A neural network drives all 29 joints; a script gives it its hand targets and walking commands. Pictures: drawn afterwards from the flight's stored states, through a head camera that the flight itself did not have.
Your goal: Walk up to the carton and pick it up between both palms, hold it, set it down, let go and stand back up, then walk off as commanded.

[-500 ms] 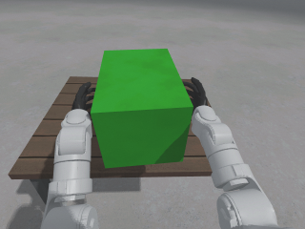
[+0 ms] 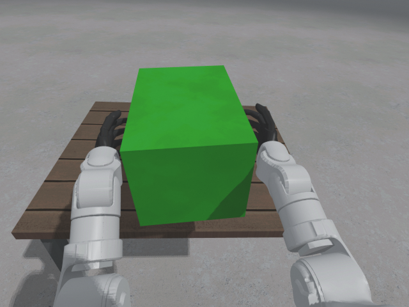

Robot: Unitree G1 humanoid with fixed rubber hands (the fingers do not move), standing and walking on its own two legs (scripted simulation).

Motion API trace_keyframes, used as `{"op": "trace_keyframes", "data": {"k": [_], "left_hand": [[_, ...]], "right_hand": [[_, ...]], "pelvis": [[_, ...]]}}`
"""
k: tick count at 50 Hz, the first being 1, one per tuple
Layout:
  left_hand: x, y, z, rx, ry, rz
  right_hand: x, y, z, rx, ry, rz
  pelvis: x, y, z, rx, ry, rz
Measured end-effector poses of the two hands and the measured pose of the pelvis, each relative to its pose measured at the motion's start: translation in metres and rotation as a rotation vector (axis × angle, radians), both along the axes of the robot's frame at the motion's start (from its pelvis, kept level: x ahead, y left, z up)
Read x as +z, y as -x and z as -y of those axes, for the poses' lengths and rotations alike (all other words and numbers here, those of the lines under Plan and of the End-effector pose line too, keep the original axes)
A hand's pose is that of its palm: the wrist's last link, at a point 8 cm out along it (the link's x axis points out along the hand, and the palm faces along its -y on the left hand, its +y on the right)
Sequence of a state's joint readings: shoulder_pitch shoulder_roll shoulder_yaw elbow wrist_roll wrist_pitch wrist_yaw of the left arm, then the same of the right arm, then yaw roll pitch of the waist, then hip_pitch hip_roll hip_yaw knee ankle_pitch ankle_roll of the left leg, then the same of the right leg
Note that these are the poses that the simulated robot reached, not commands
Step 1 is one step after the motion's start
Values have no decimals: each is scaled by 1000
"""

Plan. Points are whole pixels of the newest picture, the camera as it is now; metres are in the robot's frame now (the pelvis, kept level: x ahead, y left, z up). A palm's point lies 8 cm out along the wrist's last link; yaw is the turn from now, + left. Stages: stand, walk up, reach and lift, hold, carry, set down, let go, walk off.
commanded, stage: hold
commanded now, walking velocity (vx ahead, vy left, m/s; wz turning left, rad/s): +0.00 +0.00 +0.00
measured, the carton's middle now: (187, 135) +0.45 +0.01 +0.16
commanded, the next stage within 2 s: none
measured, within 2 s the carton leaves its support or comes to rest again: neither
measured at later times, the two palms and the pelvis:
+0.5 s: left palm (107, 152) +0.36 +0.16 +0.18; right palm (265, 144) +0.36 -0.14 +0.19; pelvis +0.00 +0.00 +0.00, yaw +0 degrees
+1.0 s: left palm (107, 152) +0.36 +0.16 +0.19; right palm (266, 144) +0.36 -0.14 +0.19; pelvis +0.00 +0.00 +0.00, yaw +0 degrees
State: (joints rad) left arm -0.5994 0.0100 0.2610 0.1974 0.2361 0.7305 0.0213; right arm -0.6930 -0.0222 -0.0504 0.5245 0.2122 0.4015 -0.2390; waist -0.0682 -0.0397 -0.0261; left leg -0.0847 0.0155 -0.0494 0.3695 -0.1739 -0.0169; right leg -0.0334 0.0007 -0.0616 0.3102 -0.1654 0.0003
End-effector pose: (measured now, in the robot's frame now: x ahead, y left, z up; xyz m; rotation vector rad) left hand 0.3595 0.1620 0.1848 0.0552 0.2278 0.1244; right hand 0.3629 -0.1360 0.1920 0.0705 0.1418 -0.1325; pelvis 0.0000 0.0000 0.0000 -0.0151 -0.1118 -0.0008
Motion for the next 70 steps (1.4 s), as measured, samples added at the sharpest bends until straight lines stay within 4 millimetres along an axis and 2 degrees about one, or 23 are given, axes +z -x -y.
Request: {"op": "trace_keyframes", "data": {"k": [70], "left_hand": [[-1,2,1,0,5,11]], "right_hand": [[1,1,1,-1,0,9]], "pelvis": [[0,-1,1,6,-1,2]]}}
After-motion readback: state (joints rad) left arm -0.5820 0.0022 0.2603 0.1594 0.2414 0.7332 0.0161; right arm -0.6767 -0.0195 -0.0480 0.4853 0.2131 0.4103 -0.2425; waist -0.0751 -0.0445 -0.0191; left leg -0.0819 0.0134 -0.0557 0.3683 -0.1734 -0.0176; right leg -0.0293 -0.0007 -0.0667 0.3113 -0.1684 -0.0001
